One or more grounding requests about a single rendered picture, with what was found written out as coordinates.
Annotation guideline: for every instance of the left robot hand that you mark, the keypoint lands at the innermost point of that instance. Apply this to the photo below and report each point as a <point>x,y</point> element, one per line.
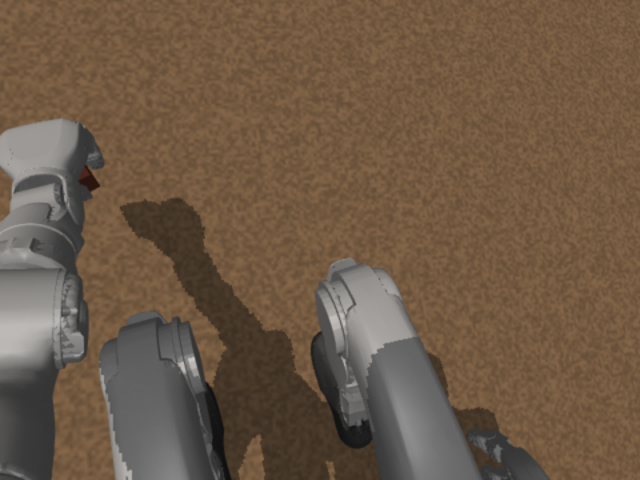
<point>59,143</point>

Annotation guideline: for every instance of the cube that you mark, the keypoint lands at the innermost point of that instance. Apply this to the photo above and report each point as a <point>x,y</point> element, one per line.
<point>87,179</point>

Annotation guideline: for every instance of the left robot arm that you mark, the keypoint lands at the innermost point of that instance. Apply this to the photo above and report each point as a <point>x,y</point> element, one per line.
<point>44,320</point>

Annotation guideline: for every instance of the right robot hand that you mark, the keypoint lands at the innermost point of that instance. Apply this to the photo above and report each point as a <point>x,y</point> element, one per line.
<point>518,464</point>

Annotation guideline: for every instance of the left robot foot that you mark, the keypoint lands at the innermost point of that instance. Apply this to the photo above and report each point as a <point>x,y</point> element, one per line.
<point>217,432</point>

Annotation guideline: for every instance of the right robot foot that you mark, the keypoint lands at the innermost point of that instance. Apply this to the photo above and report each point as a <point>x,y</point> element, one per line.
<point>354,437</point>

